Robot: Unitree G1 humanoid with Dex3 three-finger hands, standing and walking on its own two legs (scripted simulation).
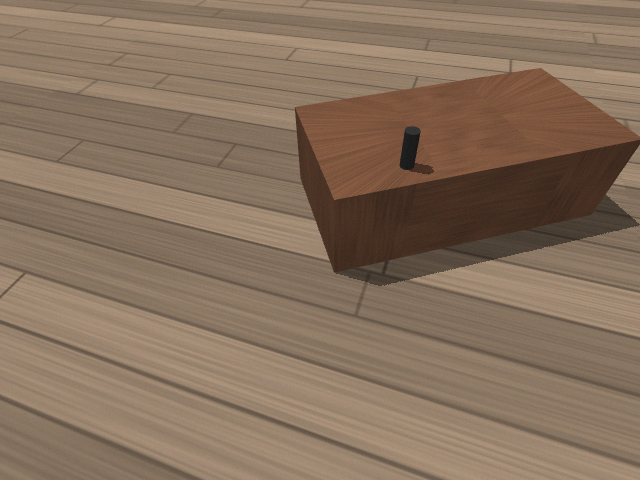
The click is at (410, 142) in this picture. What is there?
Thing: squat round
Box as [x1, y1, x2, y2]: [400, 126, 420, 169]
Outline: 417,127 410,126 405,129 400,159 400,166 404,169 410,169 413,167 420,131
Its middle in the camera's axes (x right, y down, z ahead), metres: +0.31 -0.31 +1.33
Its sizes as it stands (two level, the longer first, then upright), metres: 0.050 0.050 0.142
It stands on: a support 0.39 m high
